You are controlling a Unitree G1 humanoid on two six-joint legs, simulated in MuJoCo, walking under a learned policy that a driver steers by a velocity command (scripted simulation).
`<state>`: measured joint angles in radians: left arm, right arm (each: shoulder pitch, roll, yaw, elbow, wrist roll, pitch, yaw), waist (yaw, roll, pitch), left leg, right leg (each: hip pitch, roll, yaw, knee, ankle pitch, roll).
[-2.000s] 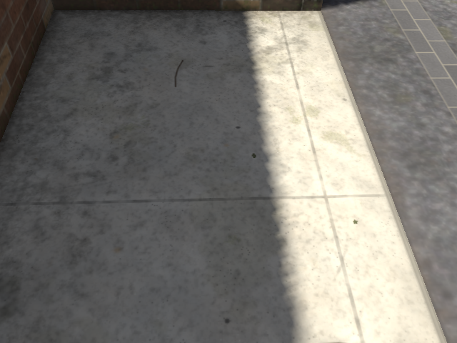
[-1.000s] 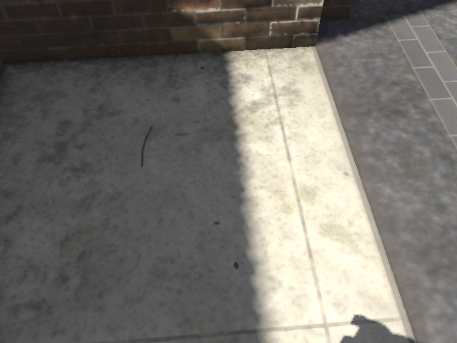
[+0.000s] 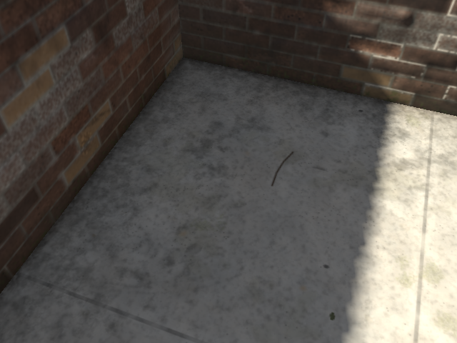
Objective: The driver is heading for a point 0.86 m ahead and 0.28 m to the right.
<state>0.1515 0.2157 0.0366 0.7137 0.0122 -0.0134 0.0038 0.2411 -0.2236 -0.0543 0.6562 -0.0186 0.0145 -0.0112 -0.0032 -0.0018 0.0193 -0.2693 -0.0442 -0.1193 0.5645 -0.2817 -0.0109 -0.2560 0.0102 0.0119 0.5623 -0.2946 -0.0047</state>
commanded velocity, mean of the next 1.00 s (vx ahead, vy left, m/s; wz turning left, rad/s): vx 0.03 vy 0.00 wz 0.01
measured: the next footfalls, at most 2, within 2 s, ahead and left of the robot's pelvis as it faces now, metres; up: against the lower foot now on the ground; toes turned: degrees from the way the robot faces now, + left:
left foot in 1.22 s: +0.15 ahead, +0.15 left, +0.00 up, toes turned +3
right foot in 1.72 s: +0.55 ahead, -0.04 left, +0.00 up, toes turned -21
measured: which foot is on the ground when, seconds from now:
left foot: down 0.00-0.90, up 0.92-1.00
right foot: down 0.00-1.00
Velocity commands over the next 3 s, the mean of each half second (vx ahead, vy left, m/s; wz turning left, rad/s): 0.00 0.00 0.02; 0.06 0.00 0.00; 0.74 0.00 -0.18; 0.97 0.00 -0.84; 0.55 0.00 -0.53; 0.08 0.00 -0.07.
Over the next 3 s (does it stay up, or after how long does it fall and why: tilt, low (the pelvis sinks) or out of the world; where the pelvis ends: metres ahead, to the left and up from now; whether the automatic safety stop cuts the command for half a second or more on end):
stays up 1.01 -0.29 0.00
